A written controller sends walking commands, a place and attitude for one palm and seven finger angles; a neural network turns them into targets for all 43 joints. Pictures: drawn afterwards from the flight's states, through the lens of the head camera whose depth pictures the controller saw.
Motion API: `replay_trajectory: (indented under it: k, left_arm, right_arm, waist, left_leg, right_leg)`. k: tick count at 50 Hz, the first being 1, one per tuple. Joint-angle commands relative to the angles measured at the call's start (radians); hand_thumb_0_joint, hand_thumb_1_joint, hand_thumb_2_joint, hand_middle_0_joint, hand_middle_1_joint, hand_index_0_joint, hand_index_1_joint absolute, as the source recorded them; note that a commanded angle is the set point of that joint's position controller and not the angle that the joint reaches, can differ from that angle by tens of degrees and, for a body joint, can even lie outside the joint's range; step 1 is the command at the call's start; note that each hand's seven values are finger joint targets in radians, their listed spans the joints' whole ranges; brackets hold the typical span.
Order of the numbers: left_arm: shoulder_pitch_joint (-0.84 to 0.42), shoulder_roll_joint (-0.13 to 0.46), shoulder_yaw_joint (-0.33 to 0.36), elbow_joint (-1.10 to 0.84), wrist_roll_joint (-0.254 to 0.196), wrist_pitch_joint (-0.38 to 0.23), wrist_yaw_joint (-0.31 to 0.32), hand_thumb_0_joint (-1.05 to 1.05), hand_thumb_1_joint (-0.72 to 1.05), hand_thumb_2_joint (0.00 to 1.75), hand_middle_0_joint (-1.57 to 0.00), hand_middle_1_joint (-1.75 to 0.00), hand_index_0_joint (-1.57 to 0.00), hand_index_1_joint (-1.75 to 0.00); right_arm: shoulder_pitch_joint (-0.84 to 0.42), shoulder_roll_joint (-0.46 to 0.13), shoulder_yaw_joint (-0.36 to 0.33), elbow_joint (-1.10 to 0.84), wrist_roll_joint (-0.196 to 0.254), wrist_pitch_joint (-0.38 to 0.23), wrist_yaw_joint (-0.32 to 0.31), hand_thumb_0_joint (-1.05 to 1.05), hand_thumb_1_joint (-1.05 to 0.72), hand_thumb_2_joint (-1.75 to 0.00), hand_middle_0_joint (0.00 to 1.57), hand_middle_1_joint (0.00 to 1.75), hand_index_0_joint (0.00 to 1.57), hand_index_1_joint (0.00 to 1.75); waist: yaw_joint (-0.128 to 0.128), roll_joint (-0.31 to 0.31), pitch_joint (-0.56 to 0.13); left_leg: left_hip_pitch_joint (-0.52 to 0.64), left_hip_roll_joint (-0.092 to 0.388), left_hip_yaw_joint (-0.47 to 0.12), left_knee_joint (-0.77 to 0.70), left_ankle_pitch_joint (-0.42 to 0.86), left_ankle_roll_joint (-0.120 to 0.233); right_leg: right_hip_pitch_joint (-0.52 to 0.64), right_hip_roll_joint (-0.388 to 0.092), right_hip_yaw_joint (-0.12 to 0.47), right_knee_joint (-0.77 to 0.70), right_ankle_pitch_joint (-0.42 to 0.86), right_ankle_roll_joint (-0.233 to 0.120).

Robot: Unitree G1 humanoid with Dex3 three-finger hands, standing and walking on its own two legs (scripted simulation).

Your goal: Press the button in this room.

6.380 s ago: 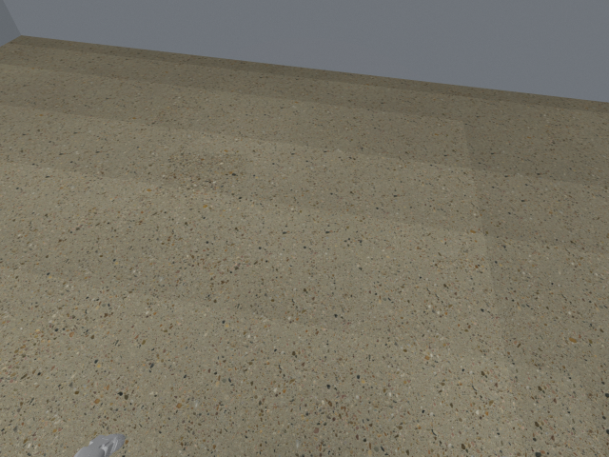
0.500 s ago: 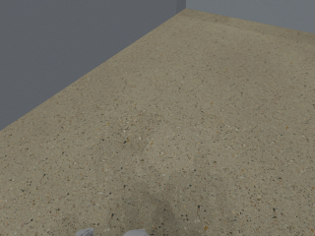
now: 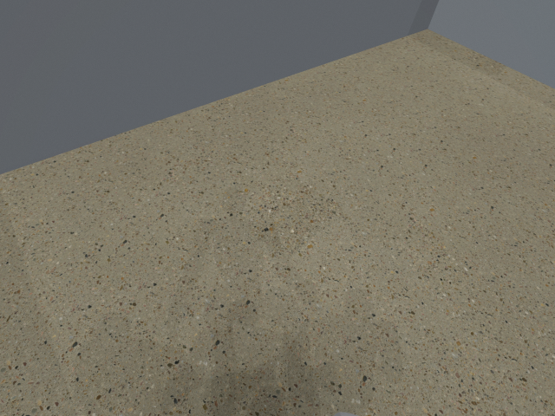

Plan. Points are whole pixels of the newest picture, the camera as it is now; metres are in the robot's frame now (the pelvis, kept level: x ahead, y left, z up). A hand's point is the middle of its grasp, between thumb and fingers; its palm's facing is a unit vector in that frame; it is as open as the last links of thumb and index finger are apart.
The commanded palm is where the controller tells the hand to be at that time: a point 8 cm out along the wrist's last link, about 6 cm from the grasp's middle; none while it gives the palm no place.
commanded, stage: turn or walk to find it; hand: left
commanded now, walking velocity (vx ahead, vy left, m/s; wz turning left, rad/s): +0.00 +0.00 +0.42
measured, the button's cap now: out of the picture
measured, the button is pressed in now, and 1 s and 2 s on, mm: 0 0 0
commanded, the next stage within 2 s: none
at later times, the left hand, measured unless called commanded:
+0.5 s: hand out of the picture +0.01 +0.14 -0.13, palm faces +0.23 -0.93 -0.29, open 7.4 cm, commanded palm none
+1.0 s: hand out of the picture -0.15 +0.18 -0.18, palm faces +0.48 -0.85 -0.22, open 7.4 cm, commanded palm none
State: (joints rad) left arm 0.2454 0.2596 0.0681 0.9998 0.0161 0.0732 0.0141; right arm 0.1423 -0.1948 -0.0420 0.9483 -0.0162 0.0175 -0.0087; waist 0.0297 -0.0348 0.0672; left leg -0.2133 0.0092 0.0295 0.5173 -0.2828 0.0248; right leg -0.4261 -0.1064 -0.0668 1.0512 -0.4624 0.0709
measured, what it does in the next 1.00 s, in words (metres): steps on the spot, turning left: right foot, then left foot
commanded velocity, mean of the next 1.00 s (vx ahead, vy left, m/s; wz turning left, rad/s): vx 0.00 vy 0.00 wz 0.42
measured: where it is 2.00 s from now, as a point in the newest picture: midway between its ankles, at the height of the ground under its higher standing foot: outside the picture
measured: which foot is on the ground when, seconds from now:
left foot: down 0.00-0.30, up 0.32-0.82, down 0.84-1.00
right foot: up 0.00-0.28, down 0.30-0.84, up 0.86-1.00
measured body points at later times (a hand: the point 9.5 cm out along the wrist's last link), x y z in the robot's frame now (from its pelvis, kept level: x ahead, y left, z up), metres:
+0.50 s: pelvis -0.03 -0.06 +0.01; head -0.01 -0.11 +0.45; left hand +0.00 +0.19 -0.11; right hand +0.04 -0.31 -0.17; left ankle -0.09 +0.09 -0.63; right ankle +0.00 -0.14 -0.74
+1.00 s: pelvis -0.09 -0.02 +0.00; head -0.08 +0.01 +0.45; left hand -0.18 +0.22 -0.16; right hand +0.11 -0.20 -0.13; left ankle -0.12 +0.06 -0.74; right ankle -0.03 -0.16 -0.66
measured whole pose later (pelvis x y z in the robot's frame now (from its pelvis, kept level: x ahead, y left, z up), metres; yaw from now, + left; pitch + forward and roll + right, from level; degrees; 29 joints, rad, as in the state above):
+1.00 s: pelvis -0.09 -0.02 +0.00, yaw +25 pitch -1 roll -1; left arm 0.25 0.25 0.07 1.01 0.02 0.08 0.01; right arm 0.16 -0.19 -0.04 0.96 -0.02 0.02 -0.01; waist 0.03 -0.04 0.05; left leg -0.20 -0.01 0.05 0.50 -0.27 0.05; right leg -0.46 -0.10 -0.08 1.06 -0.40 0.07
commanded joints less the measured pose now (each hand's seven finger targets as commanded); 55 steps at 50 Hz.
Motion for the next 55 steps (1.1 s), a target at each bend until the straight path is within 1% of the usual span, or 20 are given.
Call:
replay_trajectory:
  k: [1,8,11,13,14,15,16,18,22,27,34,37,39,40,41,42,43,46,49,55]
  left_arm:
    - [-0.028,0.059,0.011,-0.092,-0.002,-0.039,-0.002,0.00,0.90,0.90,-0.20,-0.30,-0.20,-0.30]
    - [-0.086,0.041,0.004,-0.138,-0.006,-0.040,0.006,0.00,0.90,0.90,-0.20,-0.30,-0.20,-0.30]
    - [-0.042,0.038,0.003,-0.134,-0.012,-0.051,0.008,0.00,0.90,0.90,-0.20,-0.30,-0.20,-0.30]
    - [0.038,0.048,0.009,-0.114,-0.011,-0.062,0.010,0.00,0.90,0.90,-0.20,-0.30,-0.20,-0.30]
    - [0.076,0.097,0.018,-0.108,-0.001,-0.074,0.015,0.00,0.90,0.90,-0.20,-0.30,-0.20,-0.30]
    - [0.080,0.196,0.038,-0.117,0.015,-0.082,0.023,0.00,0.90,0.90,-0.20,-0.30,-0.20,-0.30]
    - [0.066,0.212,0.036,-0.137,0.005,-0.075,0.023,0.00,0.90,0.90,-0.20,-0.30,-0.20,-0.30]
    - [-0.066,0.148,0.031,-0.165,0.002,-0.072,0.025,0.00,0.90,0.90,-0.20,-0.30,-0.20,-0.30]
    - [-0.106,0.079,0.005,-0.171,0.000,-0.086,0.021,0.00,0.90,0.90,-0.20,-0.30,-0.20,-0.30]
    - [0.008,0.082,0.010,-0.125,0.004,-0.088,0.025,0.00,0.90,0.90,-0.20,-0.30,-0.20,-0.30]
    - [0.054,0.129,0.024,-0.085,0.016,-0.079,0.023,0.00,0.90,0.90,-0.20,-0.30,-0.20,-0.30]
    - [0.047,0.145,0.031,-0.071,0.018,-0.074,0.021,0.00,0.90,0.90,-0.20,-0.30,-0.20,-0.30]
    - [0.023,0.146,0.031,-0.070,0.013,-0.069,0.018,0.00,0.90,0.90,-0.20,-0.30,-0.20,-0.30]
    - [0.014,0.134,0.031,-0.069,0.005,-0.063,0.016,0.00,0.90,0.90,-0.20,-0.30,-0.20,-0.30]
    - [0.014,0.097,0.024,-0.081,-0.004,-0.057,0.014,0.00,0.90,0.90,-0.20,-0.30,-0.20,-0.30]
    - [-0.004,0.031,0.007,-0.123,-0.007,-0.049,0.007,0.00,0.90,0.90,-0.20,-0.30,-0.20,-0.30]
    - [-0.065,0.050,0.002,-0.135,0.003,-0.035,0.010,0.00,0.90,0.90,-0.20,-0.30,-0.20,-0.30]
    - [-0.069,0.066,0.017,-0.098,0.006,-0.024,-0.002,0.00,0.90,0.90,-0.20,-0.30,-0.20,-0.30]
    - [-0.007,0.057,0.015,-0.069,0.007,-0.034,-0.006,0.00,0.90,0.90,-0.20,-0.30,-0.20,-0.30]
    - [-0.060,0.049,0.010,-0.099,0.000,-0.036,0.005,0.00,0.90,0.90,-0.20,-0.30,-0.20,-0.30]
  right_arm:
    - [0.060,-0.203,-0.042,-0.043,0.000,-0.012,-0.012,0.00,-0.90,-0.90,0.20,0.30,0.20,0.30]
    - [0.085,-0.209,-0.056,-0.052,-0.010,0.000,-0.006,0.00,-0.90,-0.90,0.20,0.30,0.20,0.30]
    - [0.063,-0.210,-0.060,-0.061,-0.011,0.005,-0.003,0.00,-0.90,-0.90,0.20,0.30,0.20,0.30]
    - [0.038,-0.200,-0.061,-0.070,-0.005,0.007,0.000,0.00,-0.90,-0.90,0.20,0.30,0.20,0.30]
    - [0.049,-0.156,-0.058,-0.075,0.004,0.007,0.004,0.00,-0.90,-0.90,0.20,0.30,0.20,0.30]
    - [0.064,-0.080,-0.045,-0.099,0.008,0.008,0.009,0.00,-0.90,-0.90,0.20,0.30,0.20,0.30]
    - [0.034,-0.134,-0.060,-0.106,0.000,0.020,0.007,0.00,-0.90,-0.90,0.20,0.30,0.20,0.30]
    - [0.057,-0.143,-0.071,-0.061,-0.008,0.043,0.017,0.00,-0.90,-0.90,0.20,0.30,0.20,0.30]
    - [0.161,-0.110,-0.064,0.000,-0.011,0.047,0.029,0.00,-0.90,-0.90,0.20,0.30,0.20,0.30]
    - [0.092,-0.109,-0.057,-0.007,-0.009,0.047,0.026,0.00,-0.90,-0.90,0.20,0.30,0.20,0.30]
    - [0.027,-0.085,-0.036,-0.018,0.002,0.036,0.023,0.00,-0.90,-0.90,0.20,0.30,0.20,0.30]
    - [0.042,-0.080,-0.029,-0.022,0.009,0.023,0.018,0.00,-0.90,-0.90,0.20,0.30,0.20,0.30]
    - [0.094,-0.084,-0.029,-0.010,0.009,0.015,0.015,0.00,-0.90,-0.90,0.20,0.30,0.20,0.30]
    - [0.128,-0.100,-0.032,-0.001,0.007,0.008,0.016,0.00,-0.90,-0.90,0.20,0.30,0.20,0.30]
    - [0.161,-0.155,-0.043,0.002,0.004,-0.002,0.016,0.00,-0.90,-0.90,0.20,0.30,0.20,0.30]
    - [0.168,-0.249,-0.064,-0.011,-0.004,-0.003,0.009,0.00,-0.90,-0.90,0.20,0.30,0.20,0.30]
    - [0.176,-0.276,-0.067,-0.002,-0.006,0.008,0.003,0.00,-0.90,-0.90,0.20,0.30,0.20,0.30]
    - [0.036,-0.201,-0.041,-0.032,-0.006,0.002,-0.013,0.00,-0.90,-0.90,0.20,0.30,0.20,0.30]
    - [0.033,-0.189,-0.036,-0.039,0.000,-0.013,-0.014,0.00,-0.90,-0.90,0.20,0.30,0.20,0.30]
    - [0.108,-0.186,-0.046,-0.027,-0.002,-0.013,-0.013,0.00,-0.90,-0.90,0.20,0.30,0.20,0.30]
  waist:
    - [-0.040,0.177,-0.066]
    - [-0.063,0.188,-0.070]
    - [-0.041,0.193,-0.079]
    - [0.003,0.154,-0.107]
    - [0.017,0.017,-0.133]
    - [0.020,-0.285,-0.114]
    - [0.032,-0.236,-0.094]
    - [-0.023,-0.175,0.000]
    - [-0.066,-0.103,-0.018]
    - [-0.009,-0.122,-0.031]
    - [0.025,-0.150,-0.061]
    - [0.015,-0.161,-0.093]
    - [-0.020,-0.142,-0.116]
    - [-0.045,-0.092,-0.125]
    - [-0.067,0.099,-0.140]
    - [-0.078,0.381,-0.086]
    - [-0.098,0.287,-0.068]
    - [-0.045,0.225,0.016]
    - [-0.026,0.156,-0.042]
    - [-0.057,0.144,-0.071]
  left_leg:
    - [0.098,0.215,-0.192,-0.184,0.532,0.111]
    - [0.075,0.228,-0.310,-0.178,0.427,0.148]
    - [0.003,0.205,-0.343,-0.137,0.441,0.135]
    - [-0.106,0.153,-0.317,-0.067,0.321,0.086]
    - [-0.214,0.076,-0.259,0.033,0.143,0.028]
    - [-0.390,-0.077,-0.090,0.280,-0.212,-0.050]
    - [-0.349,-0.050,-0.115,0.475,-0.303,-0.052]
    - [-0.331,-0.015,-0.143,0.666,-0.184,-0.046]
    - [-0.330,0.001,-0.082,0.730,-0.022,-0.083]
    - [-0.347,0.029,-0.064,0.618,-0.057,-0.106]
    - [-0.230,0.038,0.010,0.342,-0.180,-0.092]
    - [-0.153,0.034,0.040,0.204,-0.190,-0.075]
    - [-0.052,0.021,0.062,0.057,-0.079,-0.065]
    - [0.059,0.030,0.052,-0.072,0.044,-0.054]
    - [0.164,0.133,-0.099,-0.183,0.098,-0.019]
    - [0.188,0.362,-0.395,-0.244,0.332,0.084]
    - [0.084,0.415,-0.382,-0.254,0.348,0.153]
    - [-0.038,0.275,-0.270,-0.267,0.186,0.110]
    - [0.069,0.211,-0.203,-0.233,0.343,0.100]
    - [0.133,0.231,-0.273,-0.210,0.423,0.138]
  right_leg:
    - [-0.086,0.001,0.031,0.042,0.067,0.014]
    - [-0.019,0.032,0.040,-0.180,0.008,0.011]
    - [0.110,0.064,0.026,-0.368,0.050,-0.002]
    - [0.291,0.061,0.015,-0.584,0.234,-0.006]
    - [0.418,-0.033,0.105,-0.710,0.270,-0.026]
    - [0.469,-0.303,0.392,-0.780,0.305,-0.127]
    - [0.297,-0.397,0.418,-0.802,0.331,-0.211]
    - [0.123,-0.291,0.313,-0.859,0.059,-0.194]
    - [0.190,-0.175,0.079,-0.800,0.231,-0.141]
    - [0.299,-0.215,0.076,-0.783,0.317,-0.174]
    - [0.327,-0.268,0.048,-0.732,0.449,-0.217]
    - [0.328,-0.286,0.035,-0.676,0.528,-0.221]
    - [0.287,-0.265,-0.014,-0.614,0.499,-0.178]
    - [0.206,-0.242,-0.053,-0.545,0.426,-0.131]
    - [0.076,-0.163,-0.106,-0.379,0.273,-0.075]
    - [-0.165,-0.034,-0.129,-0.175,-0.117,0.002]
    - [-0.128,-0.024,-0.032,-0.052,-0.147,-0.010]
    - [-0.126,-0.023,0.036,0.059,0.025,-0.011]
    - [-0.132,-0.003,0.034,0.073,0.109,0.009]
    - [-0.120,0.005,0.051,-0.021,0.072,0.025]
